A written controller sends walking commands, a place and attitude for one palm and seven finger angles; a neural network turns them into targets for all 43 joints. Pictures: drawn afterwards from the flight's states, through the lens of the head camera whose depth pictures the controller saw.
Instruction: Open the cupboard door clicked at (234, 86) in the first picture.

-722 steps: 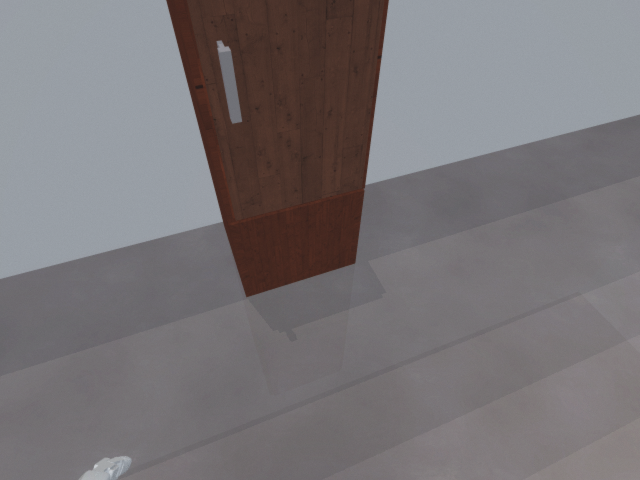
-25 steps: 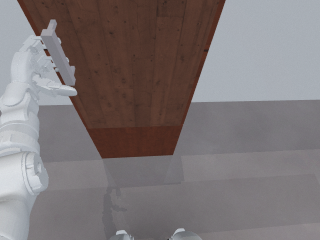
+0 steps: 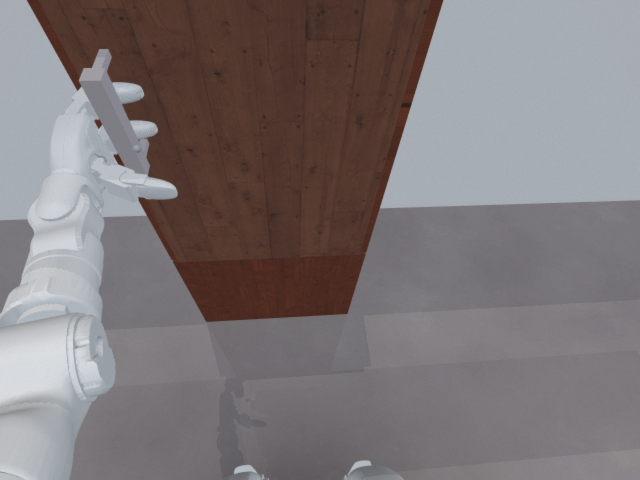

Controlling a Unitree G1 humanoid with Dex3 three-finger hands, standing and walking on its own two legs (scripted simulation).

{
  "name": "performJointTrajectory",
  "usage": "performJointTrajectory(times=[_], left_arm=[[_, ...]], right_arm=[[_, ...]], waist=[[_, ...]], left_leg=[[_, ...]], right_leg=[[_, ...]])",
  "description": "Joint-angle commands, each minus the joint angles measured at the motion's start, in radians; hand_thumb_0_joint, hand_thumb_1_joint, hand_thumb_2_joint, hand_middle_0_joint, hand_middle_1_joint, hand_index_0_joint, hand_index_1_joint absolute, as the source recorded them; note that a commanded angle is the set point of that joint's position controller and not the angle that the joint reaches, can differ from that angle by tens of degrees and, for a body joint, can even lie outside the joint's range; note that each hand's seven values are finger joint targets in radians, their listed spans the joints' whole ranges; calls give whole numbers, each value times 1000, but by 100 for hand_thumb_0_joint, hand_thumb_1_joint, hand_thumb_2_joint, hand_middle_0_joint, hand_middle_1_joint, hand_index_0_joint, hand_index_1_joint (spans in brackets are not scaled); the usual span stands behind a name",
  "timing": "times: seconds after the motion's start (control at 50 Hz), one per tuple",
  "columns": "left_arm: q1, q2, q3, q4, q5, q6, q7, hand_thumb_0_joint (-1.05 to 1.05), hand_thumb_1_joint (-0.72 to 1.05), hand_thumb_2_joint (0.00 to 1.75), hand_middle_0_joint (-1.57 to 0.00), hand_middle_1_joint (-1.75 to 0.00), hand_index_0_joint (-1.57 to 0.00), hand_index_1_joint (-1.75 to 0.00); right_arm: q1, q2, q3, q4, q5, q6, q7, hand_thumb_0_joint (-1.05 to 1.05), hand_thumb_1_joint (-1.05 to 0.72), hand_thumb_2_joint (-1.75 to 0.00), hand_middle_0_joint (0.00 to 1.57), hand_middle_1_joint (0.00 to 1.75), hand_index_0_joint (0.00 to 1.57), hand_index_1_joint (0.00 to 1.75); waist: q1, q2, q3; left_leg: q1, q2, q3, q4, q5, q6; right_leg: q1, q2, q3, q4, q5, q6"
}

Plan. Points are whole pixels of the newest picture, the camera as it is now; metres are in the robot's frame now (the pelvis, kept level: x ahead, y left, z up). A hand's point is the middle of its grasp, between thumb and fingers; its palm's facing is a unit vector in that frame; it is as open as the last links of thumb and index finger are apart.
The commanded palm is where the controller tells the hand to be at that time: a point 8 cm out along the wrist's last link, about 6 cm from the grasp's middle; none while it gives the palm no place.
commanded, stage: slide the fingers in behind the handle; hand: left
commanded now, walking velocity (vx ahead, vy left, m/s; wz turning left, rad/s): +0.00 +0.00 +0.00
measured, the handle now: (122, 118) +0.55 +0.21 +0.12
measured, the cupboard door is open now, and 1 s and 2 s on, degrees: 0 1 29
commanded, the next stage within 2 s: close the thumb around the handle in 0.42 s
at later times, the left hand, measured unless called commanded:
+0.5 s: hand (137, 151) +0.49 +0.18 +0.12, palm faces +0.01 -1.00 +0.00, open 14.0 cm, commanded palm +0.46 +0.23 +0.12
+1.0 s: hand (133, 152) +0.49 +0.19 +0.12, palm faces +0.01 -1.00 +0.01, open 8.0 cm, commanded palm +0.46 +0.24 +0.12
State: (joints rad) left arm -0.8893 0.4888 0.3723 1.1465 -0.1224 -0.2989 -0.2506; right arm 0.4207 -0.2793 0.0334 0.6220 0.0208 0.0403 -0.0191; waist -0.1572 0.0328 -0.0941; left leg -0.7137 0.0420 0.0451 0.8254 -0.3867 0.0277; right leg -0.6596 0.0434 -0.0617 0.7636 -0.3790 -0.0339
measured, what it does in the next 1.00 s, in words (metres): stands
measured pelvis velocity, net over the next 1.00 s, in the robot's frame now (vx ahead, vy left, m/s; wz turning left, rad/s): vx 0.00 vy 0.00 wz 0.00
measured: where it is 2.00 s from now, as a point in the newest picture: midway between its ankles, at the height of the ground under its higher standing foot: outside the picture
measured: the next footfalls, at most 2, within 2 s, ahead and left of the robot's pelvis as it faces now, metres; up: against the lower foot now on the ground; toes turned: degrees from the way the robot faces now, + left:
none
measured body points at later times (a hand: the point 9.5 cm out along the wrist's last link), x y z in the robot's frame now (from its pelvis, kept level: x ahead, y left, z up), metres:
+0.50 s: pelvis -0.01 +0.00 +0.00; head +0.08 +0.01 +0.44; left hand +0.48 +0.24 +0.12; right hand +0.01 -0.27 -0.12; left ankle +0.00 +0.10 -0.70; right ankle -0.01 -0.10 -0.70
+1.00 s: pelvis +0.00 +0.00 +0.00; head +0.08 +0.01 +0.44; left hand +0.48 +0.24 +0.12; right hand +0.01 -0.26 -0.12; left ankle +0.00 +0.10 -0.70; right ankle -0.01 -0.10 -0.70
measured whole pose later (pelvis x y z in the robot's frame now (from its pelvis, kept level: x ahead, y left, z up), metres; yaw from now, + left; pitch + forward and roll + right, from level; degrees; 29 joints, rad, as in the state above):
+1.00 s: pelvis +0.00 +0.00 +0.00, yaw +0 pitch +15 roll -2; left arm -0.87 0.46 0.35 1.14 -0.14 -0.32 -0.24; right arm 0.42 -0.27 0.03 0.64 0.02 0.03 -0.02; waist -0.14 0.03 -0.10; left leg -0.70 0.03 0.05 0.82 -0.38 0.03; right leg -0.64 0.04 -0.06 0.76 -0.38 -0.03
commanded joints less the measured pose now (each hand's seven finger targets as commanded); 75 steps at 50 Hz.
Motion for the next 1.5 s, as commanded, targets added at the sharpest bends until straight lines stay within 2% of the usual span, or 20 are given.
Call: performJointTrajectory(times=[0.0, 0.06, 0.08, 0.2, 0.26, 0.3, 0.44, 0.5, 0.7, 0.88, 0.96, 1.0, 1.1, 1.16, 1.18, 1.24, 1.3, 1.32, 1.34, 1.48], left_arm=[[-467, 185, -16, -244, -22, -94, -1, 0, -50, 30, -30, -120, -30, -120], [-468, 209, -1, -243, -18, -88, 1, 0, -50, 30, -30, -120, -30, -120], [-492, 178, -31, -250, -16, -87, 1, 0, -50, 30, -30, -120, -30, -120], [-528, 168, -43, -187, -12, -85, 14, 0, -50, 30, -30, -120, -30, -120], [-537, 198, -20, -195, -5, -95, 18, 0, -50, 30, -30, -120, -30, -120], [-537, 159, -49, -199, -9, -99, 15, 0, -50, 30, -30, -120, -30, -120], [-530, 174, -32, -184, -17, -97, 9, 0, -50, 30, -30, -120, -30, -120], [-505, 222, 3, -166, -18, -90, 8, 0, -50, 30, -30, -120, -30, -120], [-526, 190, -26, -206, -19, -95, 11, 0, 6, 54, -34, -126, -34, -126], [-470, 227, 11, -227, -21, -101, 2, 0, 56, 76, -38, -131, -38, -131], [-436, 204, 5, -253, -27, -104, 0, 0, 79, 85, -39, -134, -39, -134], [-441, 193, -7, -210, -30, -92, -1, 0, 90, 90, -40, -135, -40, -135], [-471, 160, -31, -251, -27, -98, 8, 0, 90, 90, -40, -135, -40, -135], [-450, 147, -36, -233, -30, -100, 10, 0, 90, 90, -40, -135, -40, -135], [-483, 143, -52, -223, -24, -97, 11, 0, 90, 90, -40, -135, -40, -135], [-503, 182, -23, -221, -21, -101, 18, 0, 90, 90, -40, -135, -40, -135], [-518, 141, -59, -207, -16, -96, 16, 0, 90, 90, -40, -135, -40, -135], [-502, 222, -1, -196, -10, -98, 17, 0, 90, 90, -40, -135, -40, -135], [-481, 234, 14, -202, -13, -101, 16, 0, 90, 90, -40, -135, -40, -135], [-284, 182, 2, -270, -46, -87, -17, 0, 90, 90, -40, -135, -40, -135]], right_arm=[[118, -156, -68, -59, -4, -20, -4, 0, -90, -90, 20, 30, 20, 30], [119, -164, -69, -53, -3, -17, -9, 0, -90, -90, 20, 30, 20, 30], [114, -159, -69, -51, -1, -18, -8, 0, -90, -90, 20, 30, 20, 30], [113, -162, -66, -33, -1, -27, -14, 0, -90, -90, 20, 30, 20, 30], [117, -165, -67, -27, -5, -32, -13, 0, -90, -90, 20, 30, 20, 30], [112, -159, -65, -29, -5, -36, -11, 0, -90, -90, 20, 30, 20, 30], [117, -165, -65, -32, -6, -39, -13, 0, -90, -90, 20, 30, 20, 30], [116, -169, -64, -32, -3, -36, -15, 0, -90, -90, 20, 30, 20, 30], [115, -165, -65, -35, -4, -34, -13, 0, -90, -90, 20, 30, 20, 30], [114, -165, -66, -45, -3, -28, -12, 0, -90, -90, 20, 30, 20, 30], [105, -161, -68, -50, -4, -27, -9, 0, -90, -90, 20, 30, 20, 30], [103, -162, -67, -45, -1, -25, -11, 0, -90, -90, 20, 30, 20, 30], [99, -159, -69, -41, -3, -31, -10, 0, -90, -90, 20, 30, 20, 30], [97, -158, -69, -41, -4, -30, -8, 0, -90, -90, 20, 30, 20, 30], [97, -161, -69, -35, -2, -29, -10, 0, -90, -90, 20, 30, 20, 30], [102, -167, -69, -33, -3, -32, -13, 0, -90, -90, 20, 30, 20, 30], [94, -160, -67, -30, -3, -35, -12, 0, -90, -90, 20, 30, 20, 30], [102, -170, -67, -27, -2, -33, -16, 0, -90, -90, 20, 30, 20, 30], [104, -171, -67, -32, -6, -32, -17, 0, -90, -90, 20, 30, 20, 30], [67, -158, -67, -86, 6, -26, -12, 0, -90, -90, 20, 30, 20, 30]], waist=[[3, 71, -435], [10, 66, -439], [-2, 92, -422], [-20, 31, -343], [-10, 80, -397], [-13, 92, -405], [-10, 64, -418], [-1, 35, -408], [-10, 72, -400], [13, 47, -426], [25, 96, -437], [8, 29, -374], [9, 93, -409], [9, 56, -404], [-8, 39, -377], [-3, 43, -386], [-11, 71, -379], [5, 58, -382], [12, 55, -407], [61, 51, -436]], left_leg=[[361, -25, -70, -51, 412, 12], [365, -23, -77, -55, 419, 11], [377, -23, -77, -55, 415, 9], [317, -25, -83, -68, 312, 12], [357, -26, -90, -60, 345, 9], [377, -24, -92, -57, 362, 5], [351, -29, -89, -54, 349, 10], [318, -29, -82, -55, 340, 12], [348, -23, -86, -61, 342, 8], [334, -27, -78, -62, 386, 10], [377, -24, -80, -58, 429, 4], [329, -24, -77, -64, 370, 9], [392, -23, -87, -61, 406, 3], [380, -22, -88, -59, 408, 4], [365, -20, -92, -62, 375, 4], [354, -26, -91, -62, 358, 8], [360, -26, -91, -63, 340, 5], [344, -24, -95, -62, 341, 5], [347, -28, -91, -59, 366, 8], [343, -30, -65, -72, 393, 7]], right_leg=[[131, 16, 44, -66, 422, 20], [130, 13, 40, -63, 417, 17], [105, 13, 41, -67, 406, 17], [80, 10, 42, -81, 328, 19], [75, 8, 43, -69, 335, 14], [60, 8, 39, -69, 336, 14], [87, 10, 42, -66, 344, 14], [112, 9, 48, -71, 357, 18], [78, 12, 41, -73, 334, 17], [139, 12, 43, -65, 396, 17], [123, 14, 37, -60, 404, 12], [114, 14, 38, -74, 374, 17], [84, 12, 34, -67, 369, 13], [92, 13, 33, -67, 375, 15], [73, 13, 32, -69, 350, 17], [88, 11, 39, -71, 343, 14], [64, 9, 39, -74, 325, 16], [75, 7, 40, -70, 324, 13], [100, 9, 42, -64, 347, 13], [179, 9, 42, -65, 406, 12]])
